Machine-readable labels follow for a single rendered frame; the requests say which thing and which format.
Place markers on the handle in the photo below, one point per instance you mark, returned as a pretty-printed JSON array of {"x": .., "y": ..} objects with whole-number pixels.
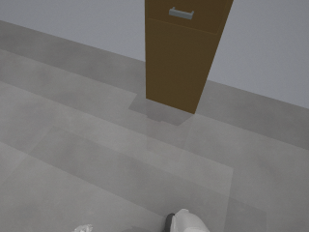
[{"x": 181, "y": 13}]

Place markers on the right robot shin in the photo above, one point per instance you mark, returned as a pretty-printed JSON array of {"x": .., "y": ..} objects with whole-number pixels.
[{"x": 181, "y": 211}]

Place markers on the cabinet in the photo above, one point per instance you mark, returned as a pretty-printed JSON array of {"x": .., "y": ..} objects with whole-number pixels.
[{"x": 178, "y": 60}]

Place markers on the robot right foot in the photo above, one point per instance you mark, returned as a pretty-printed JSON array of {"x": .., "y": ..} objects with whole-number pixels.
[{"x": 168, "y": 222}]

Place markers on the drawer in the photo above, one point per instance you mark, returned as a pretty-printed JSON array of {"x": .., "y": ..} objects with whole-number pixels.
[{"x": 207, "y": 13}]

